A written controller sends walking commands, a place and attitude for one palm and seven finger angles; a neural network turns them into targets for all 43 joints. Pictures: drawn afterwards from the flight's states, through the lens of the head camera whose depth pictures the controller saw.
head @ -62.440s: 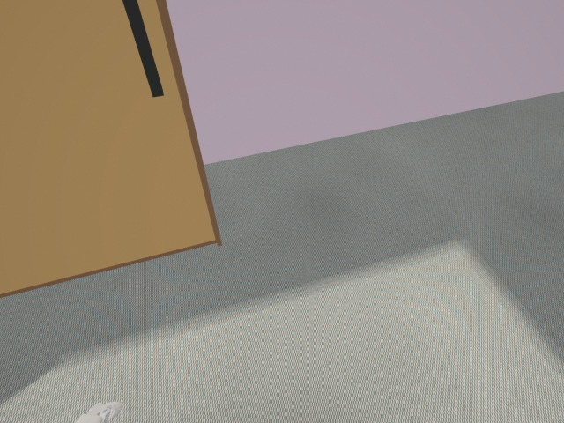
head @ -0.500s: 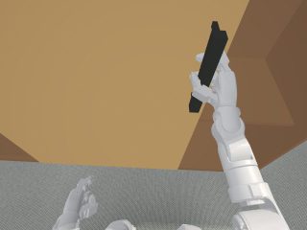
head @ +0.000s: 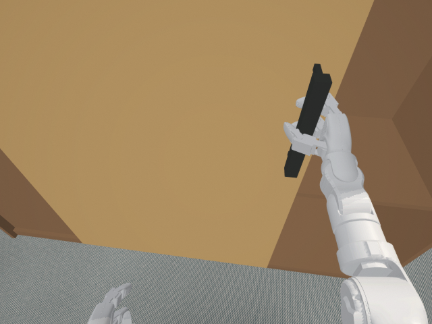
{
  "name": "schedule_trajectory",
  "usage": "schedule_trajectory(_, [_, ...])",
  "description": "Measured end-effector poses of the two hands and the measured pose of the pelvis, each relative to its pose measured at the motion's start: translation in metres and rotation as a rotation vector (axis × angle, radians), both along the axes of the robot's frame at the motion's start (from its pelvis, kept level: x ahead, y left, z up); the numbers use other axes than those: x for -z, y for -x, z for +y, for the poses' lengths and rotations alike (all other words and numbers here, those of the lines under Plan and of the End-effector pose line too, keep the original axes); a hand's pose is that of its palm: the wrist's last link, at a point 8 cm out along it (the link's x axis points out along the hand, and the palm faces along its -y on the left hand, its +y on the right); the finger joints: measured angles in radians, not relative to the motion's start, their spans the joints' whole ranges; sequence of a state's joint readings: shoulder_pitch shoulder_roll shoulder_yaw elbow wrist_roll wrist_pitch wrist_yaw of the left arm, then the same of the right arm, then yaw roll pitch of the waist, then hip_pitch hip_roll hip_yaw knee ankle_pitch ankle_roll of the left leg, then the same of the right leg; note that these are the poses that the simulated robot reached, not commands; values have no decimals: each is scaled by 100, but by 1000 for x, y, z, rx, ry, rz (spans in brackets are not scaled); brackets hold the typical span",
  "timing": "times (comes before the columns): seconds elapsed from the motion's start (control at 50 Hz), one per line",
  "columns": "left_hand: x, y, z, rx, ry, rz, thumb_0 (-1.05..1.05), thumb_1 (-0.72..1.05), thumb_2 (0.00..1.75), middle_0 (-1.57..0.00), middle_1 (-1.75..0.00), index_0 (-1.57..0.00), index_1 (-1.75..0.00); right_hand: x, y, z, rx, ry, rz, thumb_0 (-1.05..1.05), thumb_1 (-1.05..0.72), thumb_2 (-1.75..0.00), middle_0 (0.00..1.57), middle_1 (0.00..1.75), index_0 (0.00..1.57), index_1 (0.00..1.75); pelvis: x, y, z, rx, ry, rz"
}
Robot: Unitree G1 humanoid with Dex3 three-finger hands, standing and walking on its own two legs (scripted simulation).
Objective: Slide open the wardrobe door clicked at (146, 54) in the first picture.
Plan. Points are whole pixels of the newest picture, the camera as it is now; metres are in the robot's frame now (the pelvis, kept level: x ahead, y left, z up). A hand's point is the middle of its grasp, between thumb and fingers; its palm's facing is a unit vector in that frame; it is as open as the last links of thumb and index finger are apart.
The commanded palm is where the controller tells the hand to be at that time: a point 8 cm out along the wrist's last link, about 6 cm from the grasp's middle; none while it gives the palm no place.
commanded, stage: loosen the grip on the handle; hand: right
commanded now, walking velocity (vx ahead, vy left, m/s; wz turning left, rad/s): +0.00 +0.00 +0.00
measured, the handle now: (302, 126) +0.47 -0.12 +0.14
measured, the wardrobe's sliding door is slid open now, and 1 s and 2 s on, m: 0.47 0.47 0.47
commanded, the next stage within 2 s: slip the hand off the handle in 0.44 s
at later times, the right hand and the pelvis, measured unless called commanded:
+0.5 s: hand (294, 140) +0.43 -0.10 +0.14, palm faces +0.02 +1.00 -0.08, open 14.4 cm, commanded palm +0.40 -0.15 +0.14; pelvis -0.01 -0.02 +0.00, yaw +1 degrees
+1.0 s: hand (311, 142) +0.43 -0.13 +0.13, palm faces +0.05 +0.99 -0.10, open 14.5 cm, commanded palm +0.40 -0.20 +0.14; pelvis +0.00 -0.02 +0.00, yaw +1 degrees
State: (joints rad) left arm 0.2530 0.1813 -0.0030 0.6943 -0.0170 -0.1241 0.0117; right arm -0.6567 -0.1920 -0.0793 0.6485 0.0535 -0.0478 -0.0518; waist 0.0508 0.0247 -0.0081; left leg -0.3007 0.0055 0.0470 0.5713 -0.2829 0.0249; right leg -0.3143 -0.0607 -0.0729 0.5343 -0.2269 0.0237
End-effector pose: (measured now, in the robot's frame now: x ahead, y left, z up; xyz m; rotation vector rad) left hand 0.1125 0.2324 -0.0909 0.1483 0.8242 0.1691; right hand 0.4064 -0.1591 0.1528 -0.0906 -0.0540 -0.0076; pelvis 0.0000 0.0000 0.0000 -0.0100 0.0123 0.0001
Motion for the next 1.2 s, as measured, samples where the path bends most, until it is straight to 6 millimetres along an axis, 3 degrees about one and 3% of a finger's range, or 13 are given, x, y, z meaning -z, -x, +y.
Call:
schedule_trajectory(0.08, [1, 29, 17, -8, -24, 21, 1, 91, 89, -20, -30, -21, -30, 1, 5, 6, 17, -7, -27, 0, -27, -61, 43, 139, 37, 140, 3, 9, 0, 7, -10, 3])
schedule_trajectory(0.22, [8, 83, 39, -72, -65, 143, 1, 91, 89, -20, -30, -20, -30, 9, 5, 5, 27, 20, -30, 0, 22, -36, 42, 137, 37, 136, 6, 20, -2, 1, -14, 23])
schedule_trajectory(0.3, [11, 104, 39, -111, -64, 192, 1, 91, 89, -20, -30, -20, -30, 15, 1, 5, 17, 13, -17, 0, 39, -28, 39, 133, 36, 132, 6, 21, -6, -14, -16, 30])
schedule_trajectory(0.38, [15, 113, 30, -130, -48, 216, 1, 91, 89, -20, -30, -20, -30, 14, 0, 7, 15, 2, -38, -1, 48, -23, 35, 127, 33, 127, 5, 18, -11, -20, -19, 32])
schedule_trajectory(0.5, [19, 102, 10, -111, -14, 214, 1, 91, 89, -20, -30, -20, -30, 15, 1, 7, 7, -5, -50, -1, 53, -21, 35, 123, 28, 120, 3, 13, -19, -24, -20, 32])
schedule_trajectory(0.74, [15, 46, -14, -49, -1, 123, 1, 91, 89, -20, -30, -21, -30, 15, 0, 4, -6, -9, -46, -2, 55, -20, 37, 122, 28, 118, 3, 3, -29, -22, -21, 36])
schedule_trajectory(0.92, [9, 27, -8, -54, -23, 96, 1, 91, 89, -20, -30, -21, -30, 15, 3, -12, 26, -1, -39, -2, 55, -20, 36, 120, 29, 117, 2, -2, -26, -24, -20, 27])
schedule_trajectory(1.2, [11, 34, 14, -76, -52, 142, 1, 91, 89, -20, -30, -20, -30, 14, 4, -40, 32, 9, -35, -2, 55, -20, 36, 120, 29, 117, 1, -5, -14, -12, -21, 25])
